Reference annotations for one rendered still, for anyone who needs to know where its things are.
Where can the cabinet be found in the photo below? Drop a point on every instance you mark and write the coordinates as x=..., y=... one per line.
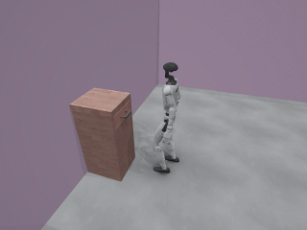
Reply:
x=107, y=151

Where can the left robot upper arm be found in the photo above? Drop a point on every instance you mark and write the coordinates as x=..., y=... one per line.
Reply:
x=168, y=93

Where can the right robot upper arm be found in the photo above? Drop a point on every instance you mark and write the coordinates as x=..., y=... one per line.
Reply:
x=178, y=93

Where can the humanoid robot torso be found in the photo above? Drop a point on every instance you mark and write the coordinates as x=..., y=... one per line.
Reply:
x=166, y=106

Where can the drawer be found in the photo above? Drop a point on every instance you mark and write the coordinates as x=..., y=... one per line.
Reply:
x=117, y=119

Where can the handle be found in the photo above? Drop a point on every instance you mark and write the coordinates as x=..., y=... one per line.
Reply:
x=127, y=115

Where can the robot left hand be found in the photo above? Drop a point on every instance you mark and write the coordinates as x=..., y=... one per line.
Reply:
x=167, y=135

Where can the robot left shin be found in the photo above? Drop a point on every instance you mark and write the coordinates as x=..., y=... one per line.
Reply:
x=159, y=154

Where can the left robot forearm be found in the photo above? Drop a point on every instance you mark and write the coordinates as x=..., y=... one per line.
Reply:
x=172, y=115

